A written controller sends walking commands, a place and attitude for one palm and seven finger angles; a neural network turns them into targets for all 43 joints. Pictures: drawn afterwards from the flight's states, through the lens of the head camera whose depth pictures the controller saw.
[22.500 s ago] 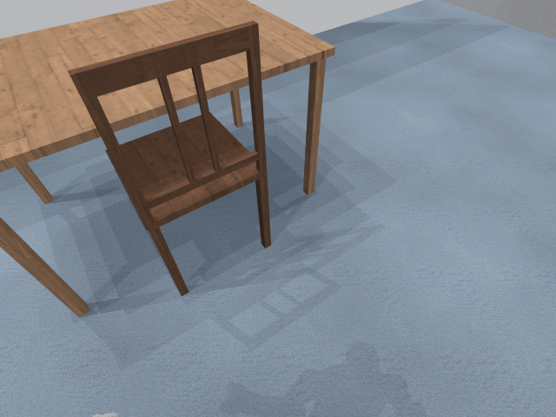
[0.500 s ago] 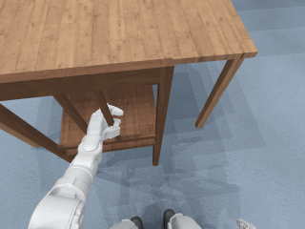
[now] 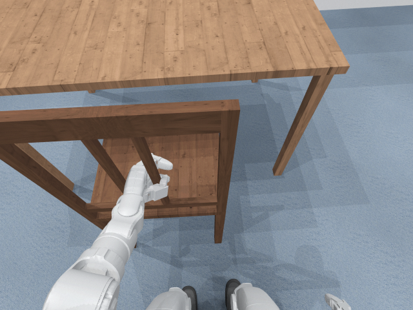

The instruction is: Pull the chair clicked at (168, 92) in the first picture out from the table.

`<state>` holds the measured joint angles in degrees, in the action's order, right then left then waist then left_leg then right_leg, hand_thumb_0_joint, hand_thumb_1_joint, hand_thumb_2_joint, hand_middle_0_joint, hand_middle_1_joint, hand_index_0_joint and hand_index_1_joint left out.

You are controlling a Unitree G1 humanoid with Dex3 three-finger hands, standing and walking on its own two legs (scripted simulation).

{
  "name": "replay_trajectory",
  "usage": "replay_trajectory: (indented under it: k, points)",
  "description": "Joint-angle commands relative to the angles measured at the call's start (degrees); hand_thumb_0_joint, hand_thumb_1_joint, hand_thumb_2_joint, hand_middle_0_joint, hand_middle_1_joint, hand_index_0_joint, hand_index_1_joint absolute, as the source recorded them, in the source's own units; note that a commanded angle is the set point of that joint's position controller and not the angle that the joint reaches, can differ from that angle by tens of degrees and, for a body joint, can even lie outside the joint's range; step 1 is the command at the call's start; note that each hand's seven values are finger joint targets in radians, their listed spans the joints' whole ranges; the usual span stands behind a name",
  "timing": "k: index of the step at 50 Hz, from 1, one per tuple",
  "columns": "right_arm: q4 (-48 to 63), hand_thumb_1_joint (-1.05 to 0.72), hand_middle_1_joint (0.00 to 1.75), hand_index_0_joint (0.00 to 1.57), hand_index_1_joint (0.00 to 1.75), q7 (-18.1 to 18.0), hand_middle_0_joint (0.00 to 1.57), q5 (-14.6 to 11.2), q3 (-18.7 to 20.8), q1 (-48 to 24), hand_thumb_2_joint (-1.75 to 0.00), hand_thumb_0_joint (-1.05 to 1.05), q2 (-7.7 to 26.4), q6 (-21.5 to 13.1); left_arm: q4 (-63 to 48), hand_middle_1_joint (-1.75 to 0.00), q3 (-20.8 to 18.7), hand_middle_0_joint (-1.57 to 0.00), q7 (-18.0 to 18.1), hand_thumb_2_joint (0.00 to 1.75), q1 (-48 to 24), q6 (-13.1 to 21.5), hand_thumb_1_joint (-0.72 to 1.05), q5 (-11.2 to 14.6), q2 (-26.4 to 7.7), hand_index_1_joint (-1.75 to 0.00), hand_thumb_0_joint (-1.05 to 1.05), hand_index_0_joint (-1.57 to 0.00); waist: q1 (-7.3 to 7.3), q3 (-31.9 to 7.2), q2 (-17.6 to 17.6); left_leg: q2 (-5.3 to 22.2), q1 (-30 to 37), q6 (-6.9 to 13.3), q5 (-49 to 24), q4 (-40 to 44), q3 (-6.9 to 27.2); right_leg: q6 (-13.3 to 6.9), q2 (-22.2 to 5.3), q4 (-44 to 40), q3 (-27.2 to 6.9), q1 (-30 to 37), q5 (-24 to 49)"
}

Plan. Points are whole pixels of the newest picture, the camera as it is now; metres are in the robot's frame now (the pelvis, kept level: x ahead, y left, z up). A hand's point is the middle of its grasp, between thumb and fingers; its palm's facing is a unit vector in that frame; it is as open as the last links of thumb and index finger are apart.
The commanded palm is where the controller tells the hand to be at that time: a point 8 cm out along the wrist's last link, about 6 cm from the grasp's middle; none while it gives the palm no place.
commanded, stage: step backward, pulling the chair out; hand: left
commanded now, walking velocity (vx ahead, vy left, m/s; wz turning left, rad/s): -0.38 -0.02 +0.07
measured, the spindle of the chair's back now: (117, 177) +0.39 +0.20 -0.05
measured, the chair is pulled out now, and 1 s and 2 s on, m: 0.17 0.24 0.26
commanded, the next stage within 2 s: none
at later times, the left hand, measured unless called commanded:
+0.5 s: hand (163, 193) +0.35 +0.09 -0.05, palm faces -0.03 -0.98 -0.18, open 5.1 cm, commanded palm +0.35 +0.15 -0.06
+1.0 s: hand (156, 214) +0.31 +0.11 -0.05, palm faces -0.08 -0.98 -0.19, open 5.2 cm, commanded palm +0.31 +0.16 -0.05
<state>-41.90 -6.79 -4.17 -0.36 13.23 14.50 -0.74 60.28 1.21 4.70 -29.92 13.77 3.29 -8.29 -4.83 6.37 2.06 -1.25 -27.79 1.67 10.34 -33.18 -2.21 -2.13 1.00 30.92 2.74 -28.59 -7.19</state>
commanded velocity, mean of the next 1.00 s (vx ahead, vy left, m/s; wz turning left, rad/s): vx -0.38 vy -0.05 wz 0.05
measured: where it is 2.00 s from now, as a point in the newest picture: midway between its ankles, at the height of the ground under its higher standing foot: outside the picture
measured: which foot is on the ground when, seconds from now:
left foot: down 0.00-0.34, up 0.36-0.56, down 0.58-1.00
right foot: down 0.00-1.00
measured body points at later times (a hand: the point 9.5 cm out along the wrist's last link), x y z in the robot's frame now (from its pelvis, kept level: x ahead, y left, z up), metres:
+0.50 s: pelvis -0.03 -0.01 +0.00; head +0.07 -0.03 +0.44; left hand +0.35 +0.15 -0.04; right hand +0.06 -0.28 -0.14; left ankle -0.03 +0.13 -0.70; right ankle +0.09 -0.10 -0.72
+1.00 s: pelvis -0.07 +0.01 -0.01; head +0.01 -0.01 +0.43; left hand +0.31 +0.16 -0.04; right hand +0.01 -0.24 -0.16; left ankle -0.08 +0.16 -0.72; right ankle +0.09 -0.10 -0.72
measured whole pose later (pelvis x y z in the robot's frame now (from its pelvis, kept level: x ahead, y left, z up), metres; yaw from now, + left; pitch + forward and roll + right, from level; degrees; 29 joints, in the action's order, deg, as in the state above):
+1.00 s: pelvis -0.07 +0.01 -0.01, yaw +2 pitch +3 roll +2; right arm -43.0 -6.1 -3.0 0.0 13.3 12.2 0.1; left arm 60.1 -0.3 4.4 -31.9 11.1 1.6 -7.5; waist -5.0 7.0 0.6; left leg 1.3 -20.9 -2.3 21.6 -38.4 -1.0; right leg -1.1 -3.7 31.2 2.4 -33.4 -1.5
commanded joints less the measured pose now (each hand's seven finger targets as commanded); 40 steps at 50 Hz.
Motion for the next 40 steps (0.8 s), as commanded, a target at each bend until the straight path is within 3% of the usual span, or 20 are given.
replay_trajectory:
  k: [1,4,5,7,10,12,14,15,17,19,21,23,25,27,30,31,32,33,36,40]
  points:
    - [4.2,-0.9,0.3,0.2,0.3,-1.0,0.2,-0.1,2.3,3.3,-0.9,0.0,8.2,-3.5,-11.2,-1.45,-1.1,-0.5,2.1,0.9,-20.5,4.1,0.9,-2.0,-12.7,-1.45,0.0,-0.5,1.58,-24.7,-1.9,4.9,12.7,-0.6,6.0,3.7,6.9,0.4,-10.2,-9.5,-10.3,7.2,-12.6]
    - [4.3,-0.9,0.3,0.2,0.3,-1.3,0.2,0.0,1.9,2.2,-0.9,0.0,8.3,-4.0,-11.4,-1.45,-0.4,-0.5,2.0,0.9,-20.6,4.2,0.9,-1.8,-11.2,-1.45,0.0,-0.5,2.15,-24.8,0.7,8.8,11.0,0.8,4.8,8.3,10.4,1.4,-6.3,-2.6,-7.3,7.0,-13.2]
    - [4.2,-0.9,0.3,0.2,0.3,-1.5,0.2,0.3,2.0,1.5,-0.9,0.0,8.8,-4.0,-11.9,-1.45,-1.4,-0.5,2.2,0.9,-21.1,4.1,0.9,-1.9,-12.3,-1.45,0.0,-0.5,2.44,-25.0,3.5,10.4,9.7,1.7,4.3,10.1,12.3,1.5,-5.2,1.3,-6.5,7.5,-12.8]
    - [3.6,-0.9,0.3,0.2,0.3,-1.5,0.2,0.5,1.9,1.1,-0.9,0.0,8.1,-3.9,-12.5,-1.45,-0.9,-0.5,1.9,0.9,-22.7,3.9,0.9,-1.8,-11.0,-1.45,0.0,-0.5,2.73,-25.9,4.6,13.0,10.6,2.7,-1.8,9.9,15.2,1.3,-4.2,6.8,-6.1,7.6,-10.1]
    - [3.1,-0.9,0.3,0.2,0.3,-1.5,0.2,1.1,2.5,1.1,-0.9,0.0,8.1,-3.6,-12.2,-1.45,-2.5,-0.5,1.7,0.9,-23.0,3.4,0.9,-2.2,-12.5,-1.45,0.0,-0.5,2.69,-26.1,4.4,13.4,10.5,2.7,-8.6,7.5,14.1,1.2,-4.5,7.5,-6.5,9.2,-6.4]
    - [3.3,-0.9,0.3,0.2,0.3,-1.2,0.2,1.2,2.4,0.2,-0.9,0.0,7.5,-3.6,-11.9,-1.45,-1.8,-0.5,1.4,0.9,-23.3,3.0,0.9,-2.2,-11.5,-1.45,0.0,-0.5,3.0,-24.0,4.5,13.1,5.0,2.6,-3.0,7.4,13.4,0.6,-5.3,6.9,-7.4,12.1,-8.2]
    - [4.0,-0.9,0.3,0.2,0.3,-1.1,0.2,0.8,2.4,-0.1,-0.9,0.0,7.4,-3.7,-11.7,-1.45,-1.8,-0.5,1.6,0.9,-22.7,2.8,0.9,-2.0,-11.9,-1.45,0.0,-0.5,3.07,-21.9,1.7,10.4,-0.5,1.8,7.8,5.2,11.3,-0.8,-8.0,3.2,-10.9,13.5,-13.0]
    - [4.1,-0.9,0.3,0.2,0.3,-1.2,0.2,0.8,2.8,0.7,-0.9,0.0,7.7,-3.9,-11.5,-1.45,-3.5,-0.5,2.0,0.9,-22.1,2.9,0.9,-2.0,-14.3,-1.45,0.0,-0.5,2.9,-21.8,-2.7,7.5,-0.3,0.7,11.7,1.2,9.9,-2.0,-10.8,-1.6,-15.0,12.2,-15.4]
    - [3.3,-0.9,0.3,0.2,0.3,-0.5,0.2,0.5,3.2,3.4,-0.9,0.0,7.1,-4.5,-10.4,-1.45,-2.9,-0.5,2.3,0.9,-20.7,3.0,0.9,-2.0,-13.9,-1.45,0.0,-0.5,2.26,-24.0,-10.2,0.4,6.3,-2.7,16.0,-11.9,4.5,-4.7,-20.0,-15.1,-24.2,8.5,-18.7]
    - [3.3,-0.9,0.3,0.2,0.3,0.2,0.2,0.7,3.0,2.3,-0.9,0.0,7.1,-4.7,-9.9,-1.45,-3.3,-0.5,2.2,0.9,-19.9,2.3,0.9,-2.3,-13.0,-1.45,0.0,-0.5,3.3,-25.4,-9.7,-0.7,1.7,-3.3,19.9,-21.8,6.6,-7.5,-23.6,-14.8,-24.2,16.3,-2.8]
    - [2.9,-0.9,0.3,0.2,0.3,0.5,0.2,0.7,2.5,2.3,-0.9,0.0,7.0,-4.7,-10.9,-1.45,-3.7,-0.5,1.9,0.9,-20.1,0.9,0.9,-2.1,-12.8,-1.45,0.0,-0.5,2.75,-27.1,-8.1,1.3,1.7,-3.4,21.3,-19.8,9.6,-8.7,-24.1,-9.1,-19.8,21.1,12.3]
    - [2.6,-0.9,0.3,0.2,0.3,0.4,0.2,0.9,1.8,1.9,-0.9,0.0,6.5,-4.3,-12.5,-1.45,-3.0,-0.5,1.9,0.9,-20.7,0.0,0.9,-1.9,-11.8,-1.45,0.0,-0.5,2.16,-28.6,-6.1,0.9,4.7,-3.7,19.3,-12.1,7.5,-6.0,-21.5,-7.2,-14.7,23.5,19.9]
    - [2.3,-0.9,0.3,0.2,0.3,-0.1,0.2,0.9,2.0,2.5,-0.9,0.0,7.4,-3.6,-12.1,-1.45,-2.6,-0.5,2.1,0.9,-19.5,-1.5,0.9,-1.4,-11.5,-1.45,0.0,-0.5,1.91,-28.8,-6.4,1.3,7.2,-4.0,15.5,-3.2,5.6,-4.3,-20.6,-6.3,-12.9,26.1,25.0]
    - [2.6,-0.9,0.3,0.2,0.3,-0.6,0.2,1.0,2.2,3.5,-0.9,0.0,7.6,-2.7,-14.9,-1.45,-0.8,-0.5,1.6,0.9,-20.4,-2.6,0.9,-1.6,-9.8,-1.45,0.0,-0.5,1.37,-30.7,-6.9,3.1,10.8,-3.5,5.2,6.2,4.2,-1.4,-17.6,-3.8,-9.4,26.8,23.9]
    - [4.6,-0.9,0.3,0.2,0.3,-0.9,0.2,0.5,3.7,3.9,-0.9,0.0,8.6,-0.8,-16.7,-1.45,1.3,-0.5,0.5,0.9,-21.2,-2.9,0.9,-2.0,-7.1,-1.45,0.0,-0.5,1.15,-32.3,-5.2,7.3,17.3,-2.3,-11.7,6.1,3.3,3.3,-10.1,-3.0,-4.9,23.9,19.7]
    - [5.7,-0.9,0.3,0.2,0.3,-0.7,0.2,1.3,3.1,2.1,-0.9,0.0,7.2,-0.4,-19.5,-1.45,2.4,-0.5,0.2,0.9,-23.0,-2.1,0.9,-2.2,-6.0,-1.45,0.0,-0.5,1.0,-32.0,2.6,8.2,17.1,-2.1,-13.7,8.9,4.0,2.9,-9.6,-0.3,-3.9,23.5,20.2]
    - [6.9,-0.9,0.3,0.2,0.3,-0.7,0.2,1.9,3.3,1.0,-0.9,0.0,7.4,0.3,-20.7,-1.45,2.7,-0.5,0.1,0.9,-23.3,-1.7,0.9,-2.6,-5.5,-1.45,0.0,-0.5,1.17,-30.4,6.5,9.8,15.5,-1.9,-16.5,8.7,5.8,3.0,-8.4,2.0,-3.1,22.1,17.6]
    - [7.4,-0.9,0.3,0.2,0.3,-0.6,0.2,2.1,3.7,0.8,-0.9,0.0,7.3,0.9,-20.2,-1.45,1.4,-0.5,0.2,0.9,-22.0,-1.5,0.9,-2.8,-6.2,-1.45,0.0,-0.5,1.5,-29.3,7.0,10.7,14.3,-1.8,-18.4,8.2,6.2,2.8,-7.5,3.8,-2.9,21.2,16.3]
    - [8.5,-0.9,0.3,0.2,0.3,-0.4,0.2,2.1,4.1,0.9,-0.9,0.0,6.9,1.9,-20.7,-1.45,0.2,-0.5,0.1,0.9,-21.7,-0.8,0.9,-3.2,-6.7,-1.45,0.0,-0.5,1.66,-27.3,2.1,12.2,11.5,-1.6,-16.9,6.5,6.4,2.2,-6.8,5.4,-3.4,20.1,15.2]
    - [6.9,-0.9,0.3,0.2,0.3,-0.6,0.2,1.7,4.4,2.3,-0.9,0.0,7.0,1.8,-17.8,-1.45,-0.8,-0.5,0.3,0.9,-22.2,0.0,0.9,-3.1,-8.1,-1.45,0.0,-0.5,1.56,-25.3,-0.9,9.8,7.2,-2.2,-4.1,3.5,5.0,0.3,-9.4,3.0,-5.8,18.4,12.5]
